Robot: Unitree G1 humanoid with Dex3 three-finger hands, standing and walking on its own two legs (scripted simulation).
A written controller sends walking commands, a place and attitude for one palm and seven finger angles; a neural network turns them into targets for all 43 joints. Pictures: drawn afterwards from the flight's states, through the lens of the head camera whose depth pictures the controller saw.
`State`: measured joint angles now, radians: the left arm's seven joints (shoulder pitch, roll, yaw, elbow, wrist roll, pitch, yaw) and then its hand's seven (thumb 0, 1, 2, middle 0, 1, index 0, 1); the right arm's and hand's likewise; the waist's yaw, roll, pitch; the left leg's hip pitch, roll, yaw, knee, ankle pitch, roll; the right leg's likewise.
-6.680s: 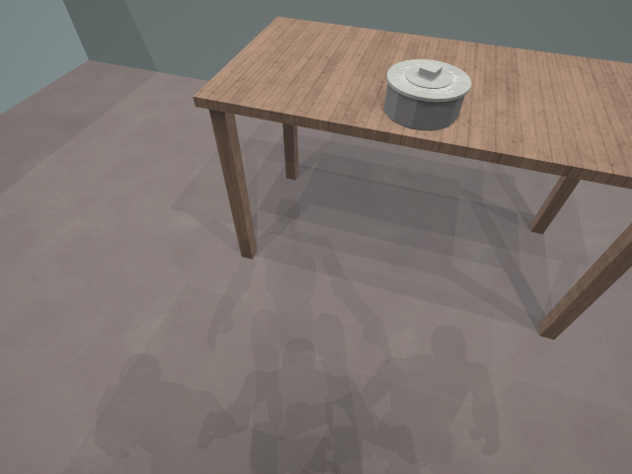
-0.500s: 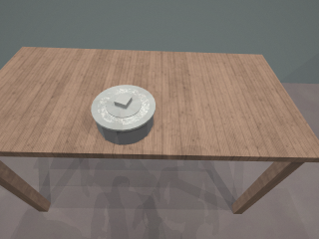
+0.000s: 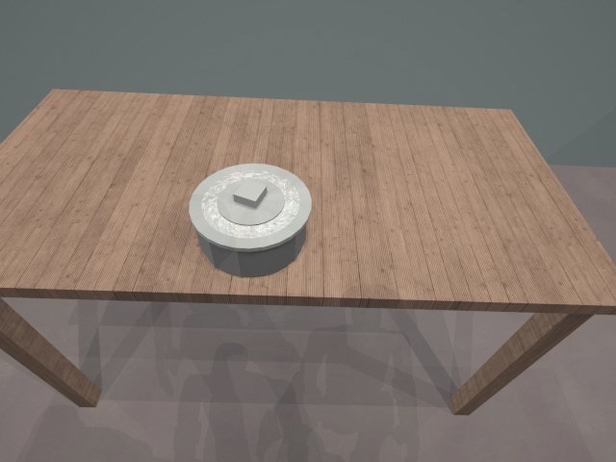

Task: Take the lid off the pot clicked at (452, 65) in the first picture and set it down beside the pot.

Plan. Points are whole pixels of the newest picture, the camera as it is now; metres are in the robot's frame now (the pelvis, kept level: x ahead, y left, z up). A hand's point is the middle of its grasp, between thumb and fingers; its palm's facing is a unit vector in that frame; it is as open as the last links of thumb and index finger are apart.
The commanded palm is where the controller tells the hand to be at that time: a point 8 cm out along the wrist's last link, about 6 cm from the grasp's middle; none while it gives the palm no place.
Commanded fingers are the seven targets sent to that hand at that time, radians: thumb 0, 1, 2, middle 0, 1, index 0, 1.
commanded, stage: look again from close up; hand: left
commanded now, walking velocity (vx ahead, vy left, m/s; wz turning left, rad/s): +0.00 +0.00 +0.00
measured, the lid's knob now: (250, 193) +0.50 +0.14 +0.05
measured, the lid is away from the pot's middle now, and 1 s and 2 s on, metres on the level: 0.00 0.00 0.00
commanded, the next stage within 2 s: lift the closed hand beside the body in 0.56 s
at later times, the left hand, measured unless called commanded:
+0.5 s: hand out of the picture -0.04 +0.17 -0.18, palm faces +0.04 -0.99 -0.14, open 7.4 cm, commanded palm none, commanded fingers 0.00 0.90 0.90 -0.20 -0.30 -0.20 -0.30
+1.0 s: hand out of the picture +0.13 +0.18 -0.05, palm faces +0.12 -0.98 -0.19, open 5.2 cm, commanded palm +0.08 +0.24 -0.03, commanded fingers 0.00 0.90 0.90 -0.99 -1.16 -0.99 -1.16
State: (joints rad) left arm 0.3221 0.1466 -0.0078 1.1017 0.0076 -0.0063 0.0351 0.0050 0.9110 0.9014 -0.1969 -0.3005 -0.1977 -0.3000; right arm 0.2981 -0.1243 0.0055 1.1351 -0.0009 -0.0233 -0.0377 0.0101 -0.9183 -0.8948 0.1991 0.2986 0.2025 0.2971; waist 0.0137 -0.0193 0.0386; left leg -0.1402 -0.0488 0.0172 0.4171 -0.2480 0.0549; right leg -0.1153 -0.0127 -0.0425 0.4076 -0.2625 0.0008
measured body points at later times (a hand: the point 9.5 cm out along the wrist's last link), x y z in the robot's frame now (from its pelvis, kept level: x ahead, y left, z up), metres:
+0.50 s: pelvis -0.01 +0.01 +0.00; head +0.00 +0.03 +0.45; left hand -0.04 +0.22 -0.17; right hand -0.03 -0.20 -0.16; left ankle -0.01 +0.08 -0.74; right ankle -0.03 -0.12 -0.74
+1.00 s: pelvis -0.02 +0.01 -0.01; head -0.05 +0.01 +0.44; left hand +0.12 +0.23 -0.04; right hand +0.15 -0.23 -0.07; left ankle -0.01 +0.08 -0.74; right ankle -0.03 -0.12 -0.74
